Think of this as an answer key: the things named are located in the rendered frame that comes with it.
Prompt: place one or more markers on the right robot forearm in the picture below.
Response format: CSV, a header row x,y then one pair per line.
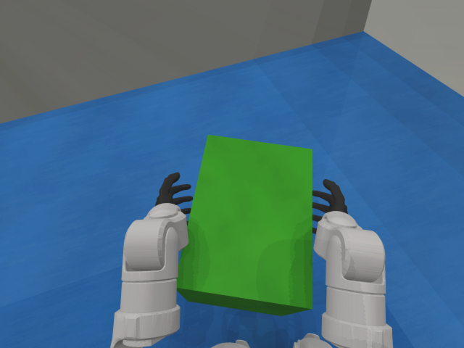
x,y
355,314

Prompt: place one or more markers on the right robot hand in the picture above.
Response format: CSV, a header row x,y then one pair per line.
x,y
336,200

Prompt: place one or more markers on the carton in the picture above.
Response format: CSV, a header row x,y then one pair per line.
x,y
250,228

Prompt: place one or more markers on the left robot hand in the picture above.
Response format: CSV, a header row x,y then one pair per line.
x,y
166,192

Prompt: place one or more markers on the left robot forearm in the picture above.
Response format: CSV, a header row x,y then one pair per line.
x,y
148,310

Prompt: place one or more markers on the robot right shin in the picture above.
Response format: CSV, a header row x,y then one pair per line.
x,y
311,335

